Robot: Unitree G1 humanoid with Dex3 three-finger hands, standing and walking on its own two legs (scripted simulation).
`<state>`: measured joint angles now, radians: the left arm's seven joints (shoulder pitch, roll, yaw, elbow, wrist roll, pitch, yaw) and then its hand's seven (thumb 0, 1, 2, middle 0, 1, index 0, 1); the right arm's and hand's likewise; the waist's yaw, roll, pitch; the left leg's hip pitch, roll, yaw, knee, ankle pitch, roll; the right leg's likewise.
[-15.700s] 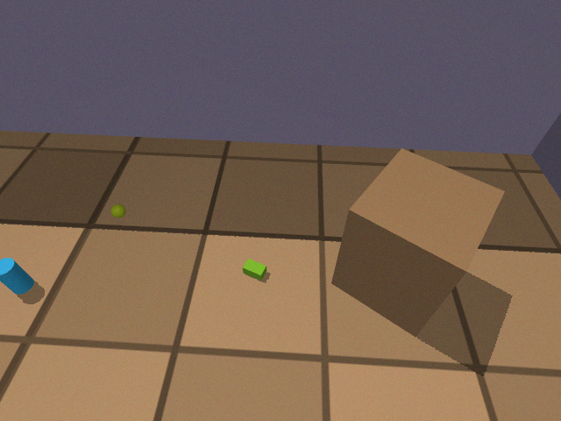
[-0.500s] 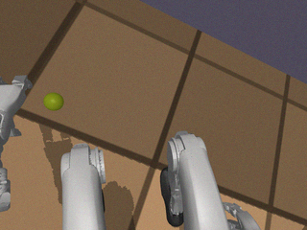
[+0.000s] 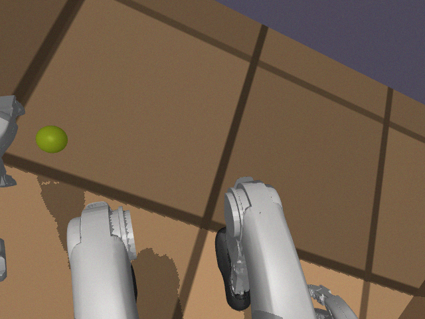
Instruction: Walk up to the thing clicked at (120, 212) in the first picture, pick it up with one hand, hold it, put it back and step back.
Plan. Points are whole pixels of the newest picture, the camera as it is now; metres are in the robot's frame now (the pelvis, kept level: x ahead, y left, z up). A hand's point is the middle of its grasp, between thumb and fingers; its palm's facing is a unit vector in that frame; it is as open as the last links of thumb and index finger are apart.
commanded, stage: rise first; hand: left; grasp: from above
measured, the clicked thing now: (52, 139) +0.49 +0.27 -0.30
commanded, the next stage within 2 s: approach in 0.12 s
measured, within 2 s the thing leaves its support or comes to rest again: neither
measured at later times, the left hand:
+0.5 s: hand (25, 133) +0.47 +0.29 -0.19, palm faces -0.41 -0.05 -0.91, open 14.1 cm
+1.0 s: hand (28, 140) +0.46 +0.28 -0.19, palm faces -0.52 -0.08 -0.85, open 14.0 cm
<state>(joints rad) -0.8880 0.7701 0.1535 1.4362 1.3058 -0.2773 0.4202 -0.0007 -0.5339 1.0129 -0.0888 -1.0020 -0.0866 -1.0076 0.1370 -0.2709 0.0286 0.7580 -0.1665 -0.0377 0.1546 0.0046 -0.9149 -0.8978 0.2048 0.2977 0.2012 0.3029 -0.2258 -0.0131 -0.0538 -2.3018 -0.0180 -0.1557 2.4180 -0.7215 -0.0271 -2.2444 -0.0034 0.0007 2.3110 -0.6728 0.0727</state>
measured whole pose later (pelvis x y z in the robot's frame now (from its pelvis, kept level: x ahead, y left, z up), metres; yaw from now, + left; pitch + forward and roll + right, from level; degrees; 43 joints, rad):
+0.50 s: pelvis +0.00 +0.00 -0.01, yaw -1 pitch +34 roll -9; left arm -1.02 0.78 0.07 1.53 1.33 -0.25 0.48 0.00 -0.53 1.01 -0.08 -1.04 -0.08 -1.04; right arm 0.13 -0.27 0.07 0.75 -0.19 -0.06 0.16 0.00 -0.91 -0.89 0.21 0.30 0.20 0.30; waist -0.28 -0.04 -0.04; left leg -2.34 -0.02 -0.17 2.45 -0.72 -0.03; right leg -2.27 0.00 -0.01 2.33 -0.66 0.07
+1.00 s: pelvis -0.01 +0.00 +0.00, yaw -1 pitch +33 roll -9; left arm -0.95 0.80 0.10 1.44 1.22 -0.22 0.31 0.00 -0.52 0.98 -0.10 -1.02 -0.11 -1.02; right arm 0.21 -0.29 0.12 0.70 -0.15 -0.02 0.17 0.00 -0.91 -0.89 0.21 0.30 0.20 0.30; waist -0.29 0.00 0.02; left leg -2.31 -0.01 -0.18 2.43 -0.70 -0.04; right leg -2.25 0.01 -0.02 2.30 -0.64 0.08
